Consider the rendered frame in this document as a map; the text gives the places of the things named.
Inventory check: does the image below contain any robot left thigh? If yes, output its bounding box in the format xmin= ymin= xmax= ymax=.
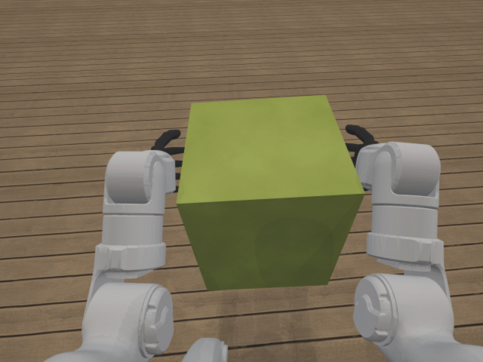
xmin=182 ymin=338 xmax=228 ymax=362

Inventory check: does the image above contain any carton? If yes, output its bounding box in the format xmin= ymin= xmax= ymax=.
xmin=176 ymin=95 xmax=365 ymax=291

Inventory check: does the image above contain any left robot forearm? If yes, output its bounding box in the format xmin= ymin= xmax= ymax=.
xmin=82 ymin=150 xmax=176 ymax=341

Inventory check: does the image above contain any left robot upper arm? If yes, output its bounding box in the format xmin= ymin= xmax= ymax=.
xmin=44 ymin=282 xmax=174 ymax=362

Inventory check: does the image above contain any right robot forearm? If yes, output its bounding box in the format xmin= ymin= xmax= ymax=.
xmin=355 ymin=142 xmax=454 ymax=332

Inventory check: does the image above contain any right robot upper arm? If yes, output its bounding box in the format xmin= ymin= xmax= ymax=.
xmin=353 ymin=273 xmax=483 ymax=362

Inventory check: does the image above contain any left robot hand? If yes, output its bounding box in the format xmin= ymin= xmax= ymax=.
xmin=151 ymin=130 xmax=185 ymax=193

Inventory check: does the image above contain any right robot hand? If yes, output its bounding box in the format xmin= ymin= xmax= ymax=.
xmin=345 ymin=124 xmax=378 ymax=191

